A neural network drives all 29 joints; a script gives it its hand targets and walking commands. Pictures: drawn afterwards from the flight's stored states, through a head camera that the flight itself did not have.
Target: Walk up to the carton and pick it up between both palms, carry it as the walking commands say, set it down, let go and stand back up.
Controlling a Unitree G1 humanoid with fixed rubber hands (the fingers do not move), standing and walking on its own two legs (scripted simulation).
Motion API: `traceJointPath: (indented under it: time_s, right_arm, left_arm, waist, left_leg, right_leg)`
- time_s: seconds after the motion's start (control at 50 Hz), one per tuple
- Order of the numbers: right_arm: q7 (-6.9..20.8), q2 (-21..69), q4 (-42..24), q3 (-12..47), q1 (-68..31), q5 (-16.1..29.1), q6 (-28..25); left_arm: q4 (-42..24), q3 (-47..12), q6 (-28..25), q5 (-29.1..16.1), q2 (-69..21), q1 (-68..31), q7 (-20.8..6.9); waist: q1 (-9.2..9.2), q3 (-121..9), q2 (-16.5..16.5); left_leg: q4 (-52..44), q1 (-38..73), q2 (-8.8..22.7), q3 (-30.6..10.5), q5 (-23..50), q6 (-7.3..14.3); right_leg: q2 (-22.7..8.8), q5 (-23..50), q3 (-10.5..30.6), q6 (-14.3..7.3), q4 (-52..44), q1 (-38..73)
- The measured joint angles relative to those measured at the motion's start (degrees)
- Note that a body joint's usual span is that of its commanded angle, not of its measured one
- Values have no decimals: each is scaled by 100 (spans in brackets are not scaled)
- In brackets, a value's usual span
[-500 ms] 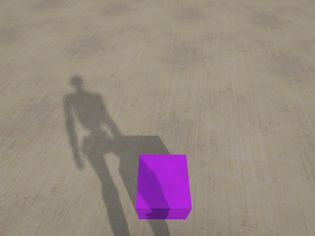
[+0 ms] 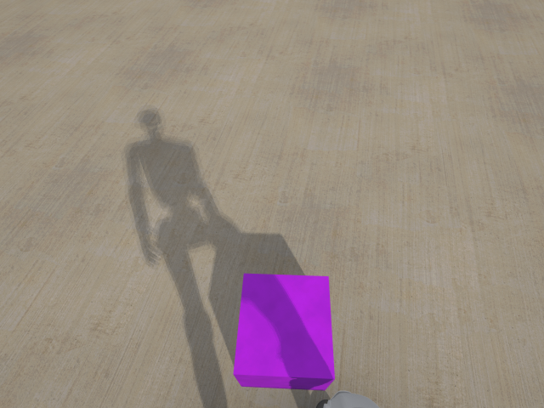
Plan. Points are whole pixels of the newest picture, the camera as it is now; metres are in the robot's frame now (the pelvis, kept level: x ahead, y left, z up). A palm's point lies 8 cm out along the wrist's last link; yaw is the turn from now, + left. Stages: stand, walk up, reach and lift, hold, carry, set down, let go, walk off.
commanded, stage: walk up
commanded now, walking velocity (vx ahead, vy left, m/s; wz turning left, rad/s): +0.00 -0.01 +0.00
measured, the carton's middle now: (284, 332) +0.39 +0.00 -0.65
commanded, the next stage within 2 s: none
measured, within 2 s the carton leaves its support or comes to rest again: neither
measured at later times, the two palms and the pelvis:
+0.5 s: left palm out of the picture -0.04 +0.30 -0.15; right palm out of the picture -0.11 -0.20 -0.14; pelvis -0.08 +0.05 -0.01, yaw +0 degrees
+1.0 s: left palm out of the picture +0.02 +0.25 -0.13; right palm out of the picture -0.22 -0.18 -0.11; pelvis -0.08 +0.01 +0.01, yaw -3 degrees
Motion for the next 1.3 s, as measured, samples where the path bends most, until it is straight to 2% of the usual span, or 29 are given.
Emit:
traceJointPath:
  time_s: [0.02,0.04,0.06,0.12,0.14,0.16,0.2,0.26,0.34,0.4,0.44,0.46,0.48,0.5,0.52,0.58,0.66,0.72,0.82,0.96,1.02,1.06,1.08,1.12,1.16,1.22,1.3]
  right_arm:
    - [11,19,53,1,43,52,29]
    - [18,1,98,4,81,97,62]
    - [13,-50,119,-7,60,132,133]
    - [-32,-232,6,-51,-288,140,375]
    - [-48,-276,-48,-57,-438,103,415]
    - [-51,-317,-104,-66,-586,64,439]
    - [-34,-381,-203,-80,-844,5,461]
    - [-5,-482,-287,-145,-1036,-81,563]
    - [55,-591,-307,-233,-1017,-114,687]
    - [137,-616,-323,-274,-832,-66,673]
    - [181,-645,-322,-284,-627,-58,586]
    - [181,-670,-321,-292,-503,-85,530]
    - [164,-646,-281,-298,-420,-113,508]
    - [138,-608,-233,-273,-331,-103,506]
    - [125,-562,-181,-242,-224,-97,493]
    - [104,-388,-65,-163,119,-81,413]
    - [113,-191,-47,-104,243,-19,366]
    - [79,-93,-205,-34,130,-20,254]
    - [73,4,-390,-57,30,15,12]
    - [69,-132,-124,-171,550,-63,-134]
    - [96,-192,12,-222,808,-91,-84]
    - [135,-230,65,-243,943,-99,-25]
    - [141,-225,82,-230,1015,-75,5]
    - [120,-318,127,-207,902,19,126]
    - [92,-364,64,-191,651,48,257]
    - [94,-318,-59,-142,237,6,354]
    - [102,-259,-154,-115,-195,-59,410]
  left_arm:
    - [-53,-3,-36,-4,56,-35,11]
    - [-68,9,-59,5,82,-43,26]
    - [-70,21,-62,14,76,-44,45]
    - [-69,2,52,11,73,-124,95]
    - [-95,-7,120,6,81,-178,113]
    - [-132,-18,181,2,87,-235,130]
    - [-197,-34,260,31,113,-328,149]
    - [-256,-55,301,146,117,-411,123]
    - [-244,-46,330,243,158,-358,95]
    - [-159,1,423,262,270,-229,74]
    - [-96,49,504,222,348,-142,56]
    - [-85,64,544,180,370,-108,44]
    - [-76,81,572,136,402,-85,38]
    - [-75,100,588,97,423,-35,35]
    - [-59,135,602,106,435,19,16]
    - [-21,248,639,165,493,29,-95]
    - [-19,261,561,136,510,152,-142]
    - [65,262,602,127,413,318,-101]
    - [60,289,522,161,250,386,-179]
    - [-296,282,231,112,302,-69,-277]
    - [-429,253,141,76,339,-289,-295]
    - [-483,198,49,65,329,-371,-283]
    - [-504,157,-19,61,337,-377,-253]
    - [-443,85,-118,59,142,-406,-152]
    - [-439,-59,-111,57,-61,-331,-101]
    - [-492,-156,-83,-7,-251,-229,30]
    - [-484,-226,-77,-18,-194,-195,57]
  waist:
    - [8,20,-56]
    - [6,-3,-54]
    - [4,-46,1]
    - [-17,-73,34]
    - [-15,-42,15]
    - [-4,-5,9]
    - [26,57,-24]
    - [106,61,-12]
    - [181,-98,-35]
    - [188,-365,-155]
    - [147,-580,-200]
    - [85,-670,-158]
    - [29,-677,-166]
    - [-2,-664,-159]
    - [-40,-676,-128]
    - [-213,-742,-12]
    - [-17,-786,-90]
    - [-31,-856,-155]
    - [-238,-882,-69]
    - [-460,-654,84]
    - [-482,-520,81]
    - [-470,-435,73]
    - [-452,-413,-2]
    - [-395,-290,188]
    - [-370,-242,278]
    - [-281,-241,247]
    - [-113,-368,252]
  left_leg:
    - [238,-29,-24,29,-39,-22]
    - [569,-123,-6,26,-122,-41]
    - [1002,-310,20,-41,-354,-52]
    - [2605,-1176,-135,-287,-1333,-136]
    - [2925,-1422,-159,-295,-1438,-177]
    - [3170,-1652,-152,-299,-1476,-214]
    - [3423,-1993,-128,-312,-1364,-248]
    - [3417,-2225,-112,-391,-1123,-286]
    - [2972,-2137,-95,-431,-842,-266]
    - [2130,-1707,-114,-402,-800,-132]
    - [1248,-1239,-113,-331,-631,-24]
    - [670,-1033,-95,-343,-556,36]
    - [535,-1026,-103,-303,-203,59]
    - [474,-975,-92,-251,-1,71]
    - [332,-888,-60,-223,140,81]
    - [-184,-743,68,-414,502,81]
    - [-591,-594,103,-326,760,113]
    - [-567,-706,62,-225,749,143]
    - [-703,-829,153,-206,815,124]
    - [-960,-671,434,-269,891,-163]
    - [-834,-602,509,-253,749,-337]
    - [-519,-622,530,-241,522,-455]
    - [-264,-660,476,-232,350,-487]
    - [464,-879,502,-414,-334,-332]
    - [1111,-1139,364,-515,-863,-217]
    - [1616,-1407,190,-467,-879,-106]
    - [1776,-1564,94,-461,-614,-45]
  right_leg:
    - [-41,754,-17,-58,-323,137]
    - [-59,767,-56,-100,-398,261]
    - [-35,421,-100,-127,-380,309]
    - [-35,74,-127,-176,-460,279]
    - [-51,105,-125,-180,-535,260]
    - [-68,275,-143,-95,-611,216]
    - [-71,419,-143,-145,-726,132]
    - [-89,586,-136,-194,-824,12]
    - [-228,826,-125,-103,-967,-96]
    - [-342,1056,-35,25,-1158,-189]
    - [-386,966,22,138,-1142,-338]
    - [-387,461,27,213,-971,-479]
    - [-374,-220,104,230,-598,-640]
    - [-267,-639,280,181,-188,-751]
    - [-122,-760,440,152,229,-835]
    - [190,-524,597,182,1247,-905]
    - [280,-316,621,255,1699,-567]
    - [212,-377,551,340,1488,-179]
    - [149,-770,287,437,1232,60]
    - [5,-731,210,291,743,-186]
    - [-15,-625,131,211,177,-134]
    - [1,-297,31,161,-449,115]
    - [-44,194,31,123,-785,313]
    - [57,58,-22,-9,-687,398]
    - [94,-154,-22,-116,-699,505]
    - [89,-39,-10,-107,-998,734]
    - [187,15,-46,-289,-1216,876]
